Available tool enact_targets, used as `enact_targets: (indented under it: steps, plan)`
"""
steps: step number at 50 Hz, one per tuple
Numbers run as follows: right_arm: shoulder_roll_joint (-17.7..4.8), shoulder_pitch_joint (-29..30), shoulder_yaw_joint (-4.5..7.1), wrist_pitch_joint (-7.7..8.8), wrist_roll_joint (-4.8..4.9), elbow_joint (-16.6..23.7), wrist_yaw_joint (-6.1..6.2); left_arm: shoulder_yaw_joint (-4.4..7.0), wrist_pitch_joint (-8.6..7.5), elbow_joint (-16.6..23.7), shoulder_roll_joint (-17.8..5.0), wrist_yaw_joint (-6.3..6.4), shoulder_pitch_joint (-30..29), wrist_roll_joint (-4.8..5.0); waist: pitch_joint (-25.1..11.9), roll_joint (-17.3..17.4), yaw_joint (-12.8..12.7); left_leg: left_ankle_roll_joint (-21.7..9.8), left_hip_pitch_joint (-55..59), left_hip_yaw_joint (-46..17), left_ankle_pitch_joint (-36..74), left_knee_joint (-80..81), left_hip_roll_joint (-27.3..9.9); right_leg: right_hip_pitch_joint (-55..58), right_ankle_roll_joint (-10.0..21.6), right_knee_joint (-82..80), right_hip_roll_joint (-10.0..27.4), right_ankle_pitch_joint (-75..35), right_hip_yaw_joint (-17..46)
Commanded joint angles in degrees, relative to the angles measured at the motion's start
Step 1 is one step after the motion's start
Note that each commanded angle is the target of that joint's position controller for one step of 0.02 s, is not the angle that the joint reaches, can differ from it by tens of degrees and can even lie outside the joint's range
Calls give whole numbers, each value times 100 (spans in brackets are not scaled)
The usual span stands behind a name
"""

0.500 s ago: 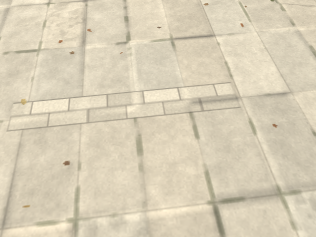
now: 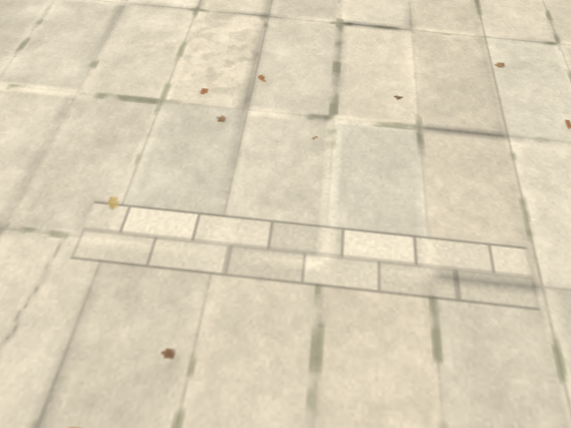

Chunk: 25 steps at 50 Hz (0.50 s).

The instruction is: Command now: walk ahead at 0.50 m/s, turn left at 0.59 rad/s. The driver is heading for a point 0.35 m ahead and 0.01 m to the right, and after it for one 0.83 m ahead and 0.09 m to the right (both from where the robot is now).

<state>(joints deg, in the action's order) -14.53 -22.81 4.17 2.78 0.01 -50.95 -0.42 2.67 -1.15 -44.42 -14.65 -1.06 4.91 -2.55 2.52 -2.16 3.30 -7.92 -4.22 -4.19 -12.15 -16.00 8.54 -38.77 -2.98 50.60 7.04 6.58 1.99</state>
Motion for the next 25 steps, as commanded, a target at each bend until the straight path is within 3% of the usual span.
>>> enact_targets:
  steps: [1, 6, 8, 9, 10, 11, 12, 13, 14, 15, 16, 17, 20, 25]
  plan:
    - [-862, -382, 181, 68, -9, 243, 38, 47, -67, 527, -387, -29, -636, 27, 19, 521, 91, -559, 252, -1281, 2113, 331, -1462, -298, -6, -565, -257, -543, -163]
    - [-947, -656, 186, 48, -93, 224, 123, -24, -174, 883, -440, -64, -1264, 95, 106, 654, 249, -483, 683, -1594, 2816, -95, -1590, -1, 178, -1462, -549, -485, -163]
    - [-1065, -355, 212, 53, -102, 309, 163, 6, -226, 818, -572, -34, -808, 118, 37, 726, -49, -278, 468, -1657, 3202, -367, -1599, 911, 332, -1905, -682, -211, -117]
    - [-1148, -140, 230, 70, -106, 368, 148, 60, -256, 662, -701, 17, -263, 128, -172, 734, -301, -139, 239, -1603, 3851, -803, -1500, 1762, 434, -2024, -853, 59, -172]
    - [-1192, -20, 237, 100, -78, 387, 98, 134, -314, 429, -857, 88, 549, 126, -599, 529, -678, -9, 37, -1429, 4140, -1737, -1230, 2829, 554, -2319, -918, 5, -236]
    - [-974, -15, 181, 147, -24, 470, 33, 218, -382, 325, -1137, 184, 1411, 30, -1267, 190, -1036, 106, -668, -1204, 3080, -3108, -876, 4204, 767, -2456, -152, 577, 478]
    - [-318, -402, 36, 158, 140, 671, 28, 313, -362, 383, -1618, 257, 1835, -127, -2029, -922, -901, 285, -2168, -552, -544, -4851, -140, 5615, 1162, -2752, 1498, 1409, 2673]
    - [-651, -747, 67, 112, 26, 705, 53, 333, -273, 402, -1587, 214, 1483, -36, -2157, -1434, -529, 262, -2914, -387, -1894, -5642, -128, 5378, 1564, -3404, 1926, 1721, 4454]
    - [-808, -529, 92, 32, -108, 526, 67, 221, -235, 474, -994, 187, 1027, 40, -1202, -507, -384, 263, -3105, -378, -1328, -5858, -541, 4502, 1527, -3493, 1685, 2165, 3742]
    - [-736, -159, 65, 13, -154, 522, 7, 124, -247, 454, -591, 154, 787, 76, -583, 39, -401, 303, -3002, -283, -891, -5606, -714, 3747, 1438, -3609, 1318, 1831, 2776]
    - [-603, -25, 43, -7, -165, 544, -40, 80, -269, 387, -467, 141, 723, 53, -354, -16, -323, 335, -2848, -246, -717, -5320, -847, 3333, 1296, -3748, 1016, 1263, 2101]
    - [-548, 26, 29, -52, -226, 571, -89, 64, -315, 266, -454, 143, 824, 64, -233, -261, -274, 378, -2721, -233, -679, -5131, -924, 3063, 1261, -3831, 831, 679, 1642]
    - [-431, 106, -13, -146, -242, 591, -161, 82, -505, -3, -525, 49, 1153, 138, -269, -345, -196, 425, -2687, -225, -543, -4858, -879, 2975, 1355, -3944, 706, -648, 983]
    - [-321, 1260, -142, -113, -245, 952, -264, 96, -527, -259, -575, 7, 1396, 169, -5, -270, -317, 604, -3162, 94, 411, -3477, -1100, 3083, 1365, -4318, 511, -734, 189]
